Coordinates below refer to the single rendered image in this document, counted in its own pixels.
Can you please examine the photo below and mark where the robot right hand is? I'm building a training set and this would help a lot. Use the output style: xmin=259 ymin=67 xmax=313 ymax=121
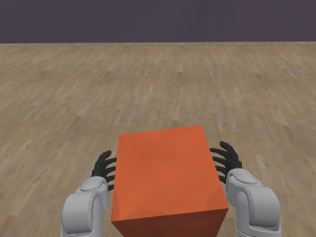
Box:
xmin=209 ymin=141 xmax=243 ymax=185

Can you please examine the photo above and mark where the robot right forearm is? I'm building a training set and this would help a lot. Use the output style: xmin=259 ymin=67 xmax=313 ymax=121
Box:
xmin=226 ymin=168 xmax=282 ymax=237

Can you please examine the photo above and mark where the carton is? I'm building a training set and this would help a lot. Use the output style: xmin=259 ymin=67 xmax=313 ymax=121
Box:
xmin=111 ymin=124 xmax=229 ymax=237

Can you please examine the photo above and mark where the robot left forearm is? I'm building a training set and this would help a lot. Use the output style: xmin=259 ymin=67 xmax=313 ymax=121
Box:
xmin=59 ymin=176 xmax=110 ymax=237

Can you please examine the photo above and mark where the robot left hand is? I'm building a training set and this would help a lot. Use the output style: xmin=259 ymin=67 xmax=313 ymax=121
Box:
xmin=91 ymin=150 xmax=117 ymax=192

